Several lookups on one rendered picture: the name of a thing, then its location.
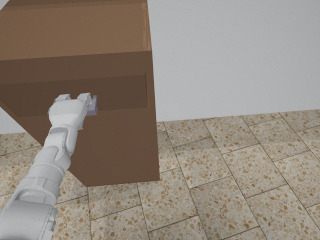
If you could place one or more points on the left robot hand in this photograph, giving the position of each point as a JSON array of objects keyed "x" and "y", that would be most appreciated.
[{"x": 69, "y": 111}]

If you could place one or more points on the left robot forearm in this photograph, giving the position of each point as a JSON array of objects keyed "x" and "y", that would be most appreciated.
[{"x": 42, "y": 183}]

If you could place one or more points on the handle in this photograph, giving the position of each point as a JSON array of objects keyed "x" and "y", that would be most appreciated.
[{"x": 92, "y": 108}]

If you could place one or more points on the cabinet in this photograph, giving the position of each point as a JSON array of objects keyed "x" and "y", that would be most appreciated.
[{"x": 56, "y": 39}]

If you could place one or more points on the left robot upper arm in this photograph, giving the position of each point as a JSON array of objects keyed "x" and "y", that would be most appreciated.
[{"x": 26, "y": 220}]

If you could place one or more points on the drawer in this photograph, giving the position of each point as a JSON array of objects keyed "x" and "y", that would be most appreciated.
[{"x": 114, "y": 92}]

